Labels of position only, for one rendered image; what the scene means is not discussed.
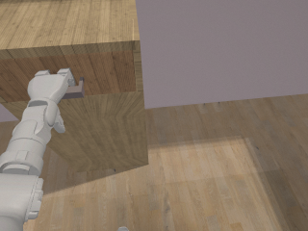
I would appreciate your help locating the drawer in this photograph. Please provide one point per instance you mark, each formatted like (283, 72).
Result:
(103, 72)

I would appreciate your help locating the left robot hand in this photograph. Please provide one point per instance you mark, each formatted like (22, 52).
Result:
(53, 87)

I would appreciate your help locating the cabinet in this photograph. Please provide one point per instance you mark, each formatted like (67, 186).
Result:
(101, 131)

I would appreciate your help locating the handle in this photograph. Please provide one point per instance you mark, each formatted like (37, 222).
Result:
(76, 91)

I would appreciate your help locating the left robot forearm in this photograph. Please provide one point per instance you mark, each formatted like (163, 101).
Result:
(26, 148)

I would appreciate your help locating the robot left upper arm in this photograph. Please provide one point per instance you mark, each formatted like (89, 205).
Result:
(20, 200)

